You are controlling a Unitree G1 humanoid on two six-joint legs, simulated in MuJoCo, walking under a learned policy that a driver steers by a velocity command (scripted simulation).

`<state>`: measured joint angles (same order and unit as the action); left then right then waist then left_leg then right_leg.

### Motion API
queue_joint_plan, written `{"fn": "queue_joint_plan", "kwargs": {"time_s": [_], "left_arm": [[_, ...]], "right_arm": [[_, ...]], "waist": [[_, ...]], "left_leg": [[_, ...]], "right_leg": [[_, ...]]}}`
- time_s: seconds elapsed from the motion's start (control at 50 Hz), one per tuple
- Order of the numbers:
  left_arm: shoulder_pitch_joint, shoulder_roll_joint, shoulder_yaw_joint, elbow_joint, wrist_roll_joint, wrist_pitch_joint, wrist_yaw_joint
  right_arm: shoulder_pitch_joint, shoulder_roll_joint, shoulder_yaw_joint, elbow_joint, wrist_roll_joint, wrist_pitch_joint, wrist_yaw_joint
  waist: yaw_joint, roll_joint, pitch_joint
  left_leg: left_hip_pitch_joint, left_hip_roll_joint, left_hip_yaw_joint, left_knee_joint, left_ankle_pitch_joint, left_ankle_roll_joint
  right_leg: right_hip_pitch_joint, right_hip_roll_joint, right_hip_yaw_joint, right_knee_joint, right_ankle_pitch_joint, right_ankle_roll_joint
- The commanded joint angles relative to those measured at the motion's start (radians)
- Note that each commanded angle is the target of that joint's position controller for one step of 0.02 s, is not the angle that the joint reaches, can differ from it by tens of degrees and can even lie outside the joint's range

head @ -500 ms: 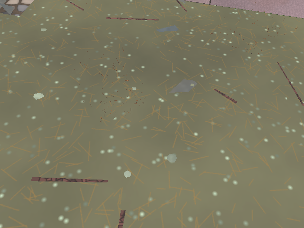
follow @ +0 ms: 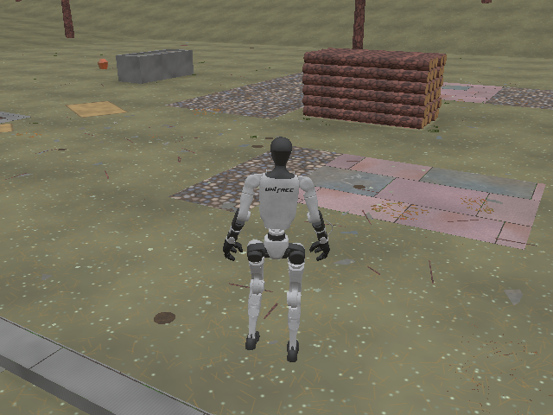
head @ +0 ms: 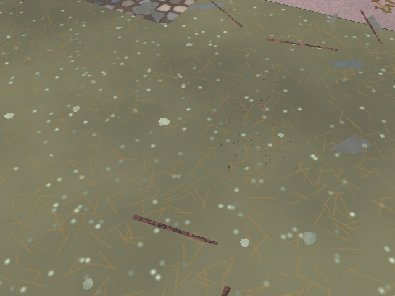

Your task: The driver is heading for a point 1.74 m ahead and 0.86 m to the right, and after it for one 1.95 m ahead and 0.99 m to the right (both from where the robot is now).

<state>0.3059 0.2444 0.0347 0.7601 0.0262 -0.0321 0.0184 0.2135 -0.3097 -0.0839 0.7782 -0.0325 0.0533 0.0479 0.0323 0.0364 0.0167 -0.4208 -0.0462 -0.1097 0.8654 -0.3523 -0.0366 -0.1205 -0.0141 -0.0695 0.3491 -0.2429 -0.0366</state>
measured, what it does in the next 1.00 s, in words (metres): steps on the spot, turning right: left foot, then right foot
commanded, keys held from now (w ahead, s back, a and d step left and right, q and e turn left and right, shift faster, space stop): e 1.00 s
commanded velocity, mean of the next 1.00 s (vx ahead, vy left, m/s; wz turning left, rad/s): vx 0.03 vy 0.00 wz -0.43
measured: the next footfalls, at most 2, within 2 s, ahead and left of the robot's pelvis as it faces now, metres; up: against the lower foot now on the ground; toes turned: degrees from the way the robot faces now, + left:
left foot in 0.12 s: +0.07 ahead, +0.12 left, +0.00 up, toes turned -3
right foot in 0.50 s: +0.06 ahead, -0.10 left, +0.00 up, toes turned -17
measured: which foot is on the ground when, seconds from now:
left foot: up 0.00-0.10, down 0.12-0.50, up 0.52-1.00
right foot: down 0.00-0.12, up 0.14-0.48, down 0.50-1.00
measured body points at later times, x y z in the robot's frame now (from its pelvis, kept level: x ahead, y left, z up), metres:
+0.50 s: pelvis +0.03 +0.00 -0.02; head +0.05 -0.03 +0.43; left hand +0.20 +0.24 -0.13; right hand +0.07 -0.29 -0.15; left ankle +0.03 +0.12 -0.75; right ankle +0.02 -0.09 -0.75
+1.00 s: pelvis +0.04 -0.01 -0.01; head +0.07 -0.03 +0.44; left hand +0.27 +0.19 -0.12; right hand +0.03 -0.32 -0.12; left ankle +0.11 +0.10 -0.72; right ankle +0.02 -0.09 -0.75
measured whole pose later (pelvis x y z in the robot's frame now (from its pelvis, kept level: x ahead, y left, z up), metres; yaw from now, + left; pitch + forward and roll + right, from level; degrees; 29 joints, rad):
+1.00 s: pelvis +0.04 -0.01 -0.01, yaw -31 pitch +1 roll +1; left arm 0.26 0.30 0.07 0.72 0.02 0.05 -0.01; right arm 0.14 -0.28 -0.04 0.75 -0.01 0.04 -0.03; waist 0.04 -0.01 0.06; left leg -0.37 -0.05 -0.07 0.72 -0.40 -0.02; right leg -0.28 0.15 0.21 0.47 -0.18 -0.07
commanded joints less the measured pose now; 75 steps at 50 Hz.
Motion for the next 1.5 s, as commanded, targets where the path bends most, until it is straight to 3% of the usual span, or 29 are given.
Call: {"fn": "queue_joint_plan", "kwargs": {"time_s": [0.02, 0.08, 0.1, 0.12, 0.14, 0.16, 0.18, 0.28, 0.46, 0.48, 0.5, 0.52, 0.54, 0.58, 0.64, 0.86, 1.02, 1.04, 1.06, 1.08, 1.1, 1.14, 1.16, 1.28, 1.4, 1.44, 1.46, 1.48, 1.5], "left_arm": [[0.013, 0.15, 0.034, -0.01, -0.006, -0.014, -0.014], [0.021, 0.155, 0.033, 0.021, -0.026, 0.004, -0.023], [0.027, 0.146, 0.031, 0.017, -0.031, 0.001, -0.021], [0.022, 0.094, 0.015, -0.018, -0.033, -0.004, -0.023], [0.061, 0.039, 0.001, -0.023, -0.039, 0.009, -0.014], [0.018, 0.116, 0.02, -0.012, -0.029, 0.029, -0.002], [-0.001, 0.132, 0.034, -0.011, -0.024, 0.039, -0.003], [0.053, 0.099, 0.047, 0.02, -0.01, 0.071, -0.025], [-0.036, 0.091, 0.042, -0.065, -0.013, 0.085, -0.061], [-0.016, 0.095, 0.044, -0.061, -0.009, 0.075, -0.058], [0.009, 0.138, 0.054, -0.056, 0.003, 0.058, -0.049], [0.01, 0.3, 0.088, -0.09, 0.003, 0.044, -0.039], [0.102, 0.307, 0.099, -0.067, -0.014, 0.049, -0.038], [0.003, 0.223, 0.076, -0.074, -0.019, 0.061, -0.025], [-0.09, 0.175, 0.06, -0.105, -0.025, 0.066, -0.02], [-0.016, 0.219, 0.079, -0.097, -0.008, 0.066, -0.02], [-0.097, 0.222, 0.086, -0.104, -0.011, 0.075, -0.03], [-0.124, 0.211, 0.083, -0.108, -0.021, 0.075, -0.028], [-0.101, 0.161, 0.069, -0.115, -0.029, 0.071, -0.026], [-0.037, 0.108, 0.058, -0.126, -0.033, 0.065, -0.022], [-0.039, 0.207, 0.081, -0.106, 0.007, 0.069, -0.015], [-0.032, 0.207, 0.088, -0.075, 0.006, 0.078, -0.026], [-0.017, 0.198, 0.087, -0.064, 0.002, 0.086, -0.037], [-0.095, 0.147, 0.06, -0.075, -0.015, 0.102, -0.053], [-0.121, 0.112, 0.028, -0.066, -0.024, 0.103, -0.036], [-0.077, 0.098, 0.019, -0.043, -0.023, 0.092, -0.028], [-0.064, 0.103, 0.014, -0.034, -0.013, 0.08, -0.023], [-0.058, 0.154, 0.018, -0.036, 0.008, 0.065, -0.016], [-0.12, 0.234, 0.028, -0.052, -0.001, 0.058, -0.011]], "right_arm": [[-0.054, 0.01, 0.025, -0.058, 0.008, -0.021, -0.02], [-0.005, 0.01, 0.037, -0.032, 0.015, -0.035, -0.048], [0.031, -0.041, 0.029, -0.018, 0.0, -0.049, -0.062], [0.098, -0.113, 0.02, -0.016, -0.018, -0.062, -0.077], [0.048, -0.19, 0.001, -0.009, 0.012, -0.055, -0.087], [0.061, -0.136, 0.007, -0.012, 0.021, -0.055, -0.086], [0.057, -0.112, 0.015, -0.015, 0.019, -0.058, -0.087], [-0.051, -0.051, 0.033, -0.03, 0.013, -0.053, -0.1], [-0.062, -0.122, 0.0, -0.021, 0.011, -0.048, -0.076], [-0.057, -0.12, -0.001, -0.017, 0.013, -0.045, -0.075], [-0.012, -0.095, 0.002, -0.006, 0.005, -0.041, -0.071], [0.001, -0.008, 0.025, -0.063, 0.005, -0.032, -0.065], [-0.082, -0.049, 0.022, -0.079, 0.001, -0.014, -0.077], [-0.075, -0.062, 0.017, -0.062, 0.02, -0.012, -0.072], [-0.014, -0.081, 0.01, -0.028, 0.0, -0.019, -0.062], [-0.085, -0.063, 0.019, -0.075, 0.013, -0.012, -0.071], [-0.007, -0.065, 0.03, -0.094, 0.034, -0.041, -0.089], [0.035, -0.068, 0.029, -0.085, 0.028, -0.049, -0.097], [0.038, -0.135, 0.016, -0.09, 0.014, -0.055, -0.108], [-0.033, -0.226, 0.003, -0.127, 0.011, -0.049, -0.109], [-0.031, -0.208, 0.001, -0.124, 0.003, -0.042, -0.1], [-0.088, -0.096, 0.031, -0.137, 0.013, -0.044, -0.086], [-0.114, -0.084, 0.035, -0.146, 0.012, -0.045, -0.087], [0.022, -0.102, 0.023, -0.102, 0.012, -0.056, -0.086], [0.02, -0.127, 0.015, -0.069, 0.007, -0.051, -0.061], [0.012, -0.128, 0.015, -0.053, 0.016, -0.042, -0.057], [0.021, -0.118, 0.018, -0.043, 0.02, -0.04, -0.057], [0.053, -0.075, 0.029, -0.049, 0.019, -0.043, -0.053], [0.068, 0.004, 0.053, -0.076, 0.025, -0.045, -0.05]], "waist": [[0.003, -0.223, -0.013], [-0.047, -0.199, -0.027], [-0.059, -0.146, -0.062], [-0.073, -0.013, -0.149], [-0.033, 0.19, -0.128], [-0.084, 0.151, -0.108], [-0.089, 0.129, -0.063], [-0.012, 0.101, -0.022], [-0.014, 0.104, -0.033], [0.003, 0.064, -0.039], [0.009, -0.077, -0.046], [-0.016, -0.392, -0.041], [0.058, -0.279, -0.071], [-0.004, -0.148, 0.002], [-0.042, -0.144, -0.045], [0.006, -0.139, -0.043], [-0.048, -0.154, -0.066], [-0.079, -0.138, -0.062], [-0.06, -0.014, -0.069], [-0.013, 0.195, -0.063], [-0.026, 0.118, -0.045], [0.008, 0.042, 0.006], [0.018, 0.071, 0.0], [-0.058, 0.103, -0.038], [-0.065, 0.16, -0.051], [-0.026, 0.139, -0.052], [-0.01, 0.099, -0.05], [-0.026, -0.021, -0.094], [-0.071, -0.233, -0.065]], "left_leg": [[0.046, -0.015, 0.134, -0.215, -0.044, 0.013], [0.272, -0.012, 0.143, -0.53, 0.217, 0.047], [0.423, 0.067, 0.062, -0.581, 0.333, 0.061], [0.588, 0.28, -0.115, -0.561, 0.512, 0.089], [0.516, 0.392, -0.189, -0.504, 0.699, 0.214], [0.498, 0.404, -0.192, -0.506, 0.674, 0.272], [0.472, 0.399, -0.167, -0.528, 0.673, 0.288], [0.315, 0.299, 0.055, -0.564, 0.639, 0.234], [0.23, 0.341, 0.115, -0.441, 0.415, 0.192], [0.189, 0.316, 0.145, -0.369, 0.319, 0.15], [0.117, 0.259, 0.208, -0.21, 0.153, 0.088], [-0.126, 0.077, 0.295, 0.067, -0.258, 0.002], [-0.16, 0.031, 0.133, 0.21, -0.326, 0.012], [-0.173, 0.078, 0.072, 0.259, -0.157, 0.025], [-0.118, 0.069, 0.085, 0.235, -0.028, 0.015], [-0.113, 0.032, 0.049, -0.005, -0.035, -0.005], [0.16, -0.024, 0.041, -0.334, 0.002, 0.043], [0.265, -0.007, 0.036, -0.492, 0.096, 0.051], [0.358, 0.151, -0.111, -0.615, 0.06, 0.085], [0.412, 0.402, -0.392, -0.679, 0.104, 0.181], [0.287, 0.448, -0.386, -0.634, 0.225, 0.272], [0.22, 0.339, -0.201, -0.603, 0.344, 0.255], [0.24, 0.281, -0.116, -0.59, 0.375, 0.226], [0.409, 0.276, -0.031, -0.523, 0.615, 0.252], [0.33, 0.275, -0.005, -0.474, 0.647, 0.253], [0.292, 0.258, 0.009, -0.42, 0.65, 0.223], [0.232, 0.244, 0.021, -0.393, 0.581, 0.174], [0.133, 0.202, 0.057, -0.321, 0.397, 0.109], [0.055, 0.074, 0.15, -0.311, 0.006, 0.052]], "right_leg": [[0.045, -0.173, 0.153, -0.017, 0.55, -0.155], [-0.032, -0.157, 0.188, 0.068, 0.59, -0.111], [-0.111, -0.15, 0.199, 0.089, 0.498, -0.064], [-0.211, -0.108, 0.17, 0.185, 0.212, -0.02], [-0.266, 0.013, 0.057, 0.251, -0.203, -0.01], [-0.308, 0.025, 0.061, 0.407, -0.362, -0.008], [-0.374, 0.035, 0.075, 0.552, -0.39, -0.009], [-0.336, 0.013, 0.064, 0.673, -0.222, 0.042], [-0.151, 0.013, -0.015, 0.287, -0.096, -0.004], [-0.079, 0.031, -0.009, 0.187, -0.02, -0.017], [-0.006, -0.019, 0.116, 0.048, 0.061, -0.034], [0.066, -0.329, 0.561, -0.053, 0.337, -0.144], [0.04, -0.37, 0.617, -0.063, 0.413, -0.264], [-0.022, -0.261, 0.462, -0.057, 0.293, -0.238], [-0.009, -0.156, 0.36, -0.042, 0.363, -0.183], [-0.005, -0.142, 0.512, -0.024, 0.21, -0.212], [-0.093, -0.079, 0.615, 0.049, 0.321, -0.136], [-0.156, -0.039, 0.595, 0.082, 0.239, -0.089], [-0.253, 0.04, 0.507, 0.194, 0.019, -0.026], [-0.422, 0.212, 0.272, 0.4, -0.286, 0.023], [-0.412, 0.166, 0.208, 0.602, -0.346, 0.034], [-0.383, 0.114, 0.202, 0.754, -0.242, 0.047], [-0.389, 0.112, 0.187, 0.799, -0.193, 0.057], [-0.421, 0.108, 0.163, 0.688, -0.196, 0.095], [-0.186, 0.086, 0.065, 0.334, -0.233, 0.057], [-0.07, 0.083, 0.042, 0.105, -0.077, 0.033], [0.03, 0.06, 0.074, -0.064, 0.088, 0.019], [0.164, -0.08, 0.248, -0.117, 0.136, -0.004], [0.106, -0.28, 0.447, -0.08, 0.438, -0.101]]}}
